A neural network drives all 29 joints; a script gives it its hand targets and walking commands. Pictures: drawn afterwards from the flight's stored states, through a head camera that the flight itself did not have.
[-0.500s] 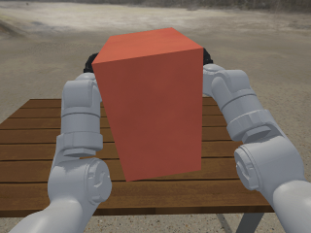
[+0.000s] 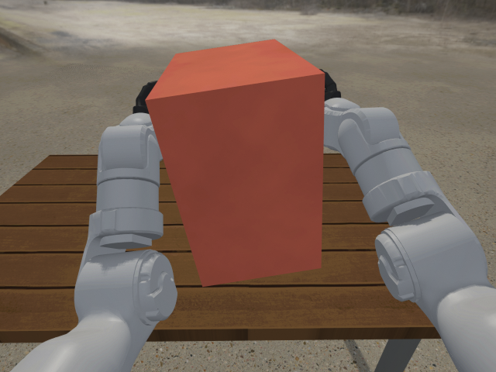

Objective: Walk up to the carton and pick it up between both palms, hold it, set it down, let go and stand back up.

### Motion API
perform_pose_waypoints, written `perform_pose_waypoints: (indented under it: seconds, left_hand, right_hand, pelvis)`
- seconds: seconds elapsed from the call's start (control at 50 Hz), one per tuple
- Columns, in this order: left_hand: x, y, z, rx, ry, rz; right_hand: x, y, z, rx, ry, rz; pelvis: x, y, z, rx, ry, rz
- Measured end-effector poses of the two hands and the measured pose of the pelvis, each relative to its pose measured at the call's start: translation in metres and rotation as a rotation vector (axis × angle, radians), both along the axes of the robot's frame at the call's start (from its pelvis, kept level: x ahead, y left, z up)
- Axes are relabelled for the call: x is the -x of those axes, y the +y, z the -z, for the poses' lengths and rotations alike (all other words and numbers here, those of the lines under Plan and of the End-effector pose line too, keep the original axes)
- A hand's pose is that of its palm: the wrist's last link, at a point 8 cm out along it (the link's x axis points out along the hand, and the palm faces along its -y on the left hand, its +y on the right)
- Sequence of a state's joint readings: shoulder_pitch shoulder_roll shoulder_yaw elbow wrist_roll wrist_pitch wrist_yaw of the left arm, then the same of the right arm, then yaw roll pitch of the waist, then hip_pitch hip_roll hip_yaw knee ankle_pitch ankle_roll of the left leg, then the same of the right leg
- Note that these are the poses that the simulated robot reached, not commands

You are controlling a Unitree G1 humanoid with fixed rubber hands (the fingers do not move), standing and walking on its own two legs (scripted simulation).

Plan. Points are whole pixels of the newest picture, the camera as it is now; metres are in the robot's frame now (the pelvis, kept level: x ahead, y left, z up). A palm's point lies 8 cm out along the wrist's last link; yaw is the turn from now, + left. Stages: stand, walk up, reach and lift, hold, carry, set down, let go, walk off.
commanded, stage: hold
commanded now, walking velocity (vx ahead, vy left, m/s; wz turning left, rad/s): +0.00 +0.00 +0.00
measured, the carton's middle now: (241, 151) +0.38 +0.00 +0.27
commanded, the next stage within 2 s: set down in 1.68 s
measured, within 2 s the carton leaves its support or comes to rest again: neither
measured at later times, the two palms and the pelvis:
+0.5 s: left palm (144, 123) +0.38 +0.14 +0.32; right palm (327, 110) +0.37 -0.13 +0.33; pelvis +0.00 +0.00 +0.00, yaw +0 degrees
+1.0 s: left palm (147, 127) +0.38 +0.14 +0.31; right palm (328, 113) +0.37 -0.13 +0.33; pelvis +0.00 +0.00 +0.00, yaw +0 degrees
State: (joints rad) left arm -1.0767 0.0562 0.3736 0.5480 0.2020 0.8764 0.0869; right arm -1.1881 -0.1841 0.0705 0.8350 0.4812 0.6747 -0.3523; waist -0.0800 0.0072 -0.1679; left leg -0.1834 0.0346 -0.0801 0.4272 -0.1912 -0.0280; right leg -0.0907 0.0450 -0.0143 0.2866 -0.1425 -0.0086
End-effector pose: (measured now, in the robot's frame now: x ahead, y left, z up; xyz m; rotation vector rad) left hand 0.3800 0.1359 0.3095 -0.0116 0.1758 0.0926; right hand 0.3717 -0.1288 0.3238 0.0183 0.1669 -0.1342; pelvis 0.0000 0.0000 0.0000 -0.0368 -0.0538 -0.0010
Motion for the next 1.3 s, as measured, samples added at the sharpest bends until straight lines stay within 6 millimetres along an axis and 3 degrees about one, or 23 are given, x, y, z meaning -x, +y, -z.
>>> perform_pose_waypoints:
  seconds: [0.5, 0.78, 1.3]
  left_hand:
    - [0.0, 0.001, -0.009, -0.013, -0.003, -0.003]
    - [-0.003, -0.001, 0.002, -0.004, 0.012, 0.0]
    - [0.001, -0.005, -0.007, -0.004, -0.007, -0.006]
  right_hand:
    - [0.0, 0.001, -0.008, -0.021, 0.0, 0.006]
    - [-0.001, -0.001, 0.004, 0.002, 0.017, 0.006]
    - [0.002, -0.004, -0.002, -0.013, 0.001, 0.007]
  pelvis:
    - [0.002, 0.002, 0.0, -0.001, 0.014, -0.002]
    - [-0.001, 0.002, 0.0, 0.0, 0.006, 0.002]
    - [-0.002, 0.0, 0.0, -0.003, -0.003, 0.002]
